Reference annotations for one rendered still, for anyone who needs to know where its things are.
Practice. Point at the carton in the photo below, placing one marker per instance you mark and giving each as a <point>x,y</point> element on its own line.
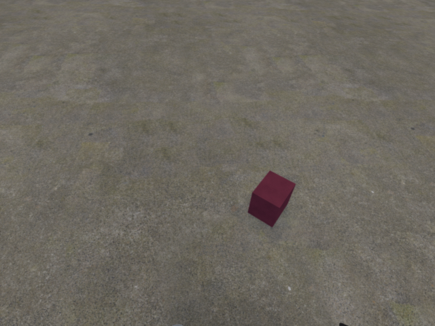
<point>270,198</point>

